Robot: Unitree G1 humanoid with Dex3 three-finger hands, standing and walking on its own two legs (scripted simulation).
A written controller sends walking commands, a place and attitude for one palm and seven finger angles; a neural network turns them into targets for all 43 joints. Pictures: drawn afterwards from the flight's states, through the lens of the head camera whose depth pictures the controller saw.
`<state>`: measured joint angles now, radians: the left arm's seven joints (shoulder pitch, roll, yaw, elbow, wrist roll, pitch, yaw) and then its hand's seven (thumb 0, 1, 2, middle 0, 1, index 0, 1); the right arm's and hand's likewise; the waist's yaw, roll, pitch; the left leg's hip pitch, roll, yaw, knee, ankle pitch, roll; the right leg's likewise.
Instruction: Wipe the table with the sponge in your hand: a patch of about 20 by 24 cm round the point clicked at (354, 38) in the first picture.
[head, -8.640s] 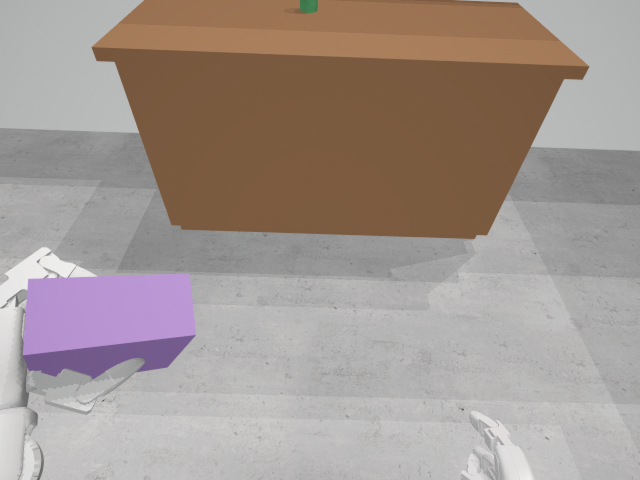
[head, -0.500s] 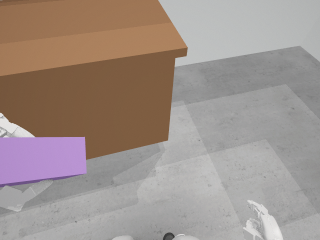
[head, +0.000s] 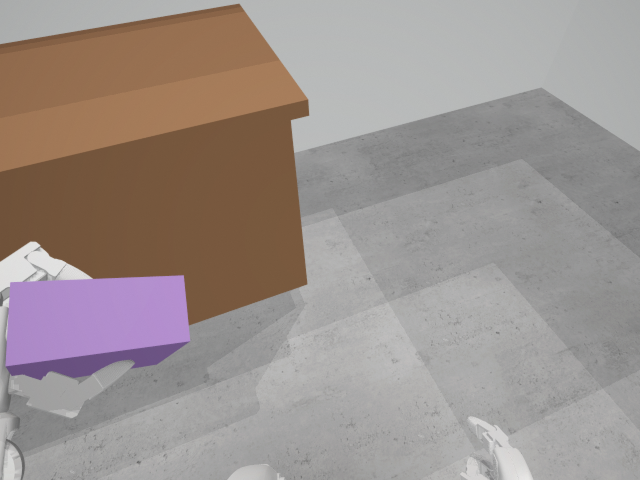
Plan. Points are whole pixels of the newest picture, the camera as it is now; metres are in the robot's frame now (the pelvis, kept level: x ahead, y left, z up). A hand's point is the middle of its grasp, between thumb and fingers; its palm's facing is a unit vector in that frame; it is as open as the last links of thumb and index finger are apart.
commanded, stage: take the last steps up to it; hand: left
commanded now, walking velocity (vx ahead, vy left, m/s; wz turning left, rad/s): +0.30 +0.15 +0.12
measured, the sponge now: (123, 329) +0.23 +0.19 +0.15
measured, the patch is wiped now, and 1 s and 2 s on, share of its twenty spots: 0.00 0.00 0.00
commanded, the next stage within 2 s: come to a stop and stand still in 1.56 s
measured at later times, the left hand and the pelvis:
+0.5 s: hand (17, 334) +0.22 +0.27 +0.17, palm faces +0.46 -0.75 -0.48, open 9.8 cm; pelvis +0.02 +0.02 -0.02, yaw +5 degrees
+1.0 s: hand (5, 238) +0.32 +0.34 +0.17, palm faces +0.41 -0.78 -0.47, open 9.8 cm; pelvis +0.11 +0.09 +0.00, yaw +3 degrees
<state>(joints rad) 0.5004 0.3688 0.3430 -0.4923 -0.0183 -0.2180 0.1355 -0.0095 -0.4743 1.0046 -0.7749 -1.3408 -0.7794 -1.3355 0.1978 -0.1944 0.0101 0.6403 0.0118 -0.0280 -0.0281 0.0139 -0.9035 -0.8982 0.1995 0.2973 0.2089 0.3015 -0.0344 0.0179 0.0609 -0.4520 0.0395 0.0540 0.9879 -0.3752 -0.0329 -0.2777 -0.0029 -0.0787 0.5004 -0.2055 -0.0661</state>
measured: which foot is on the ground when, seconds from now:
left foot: up 0.00-0.24, down 0.26-0.46, up 0.48-0.78, down 0.80-1.00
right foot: down 0.00-0.80, up 0.82-1.00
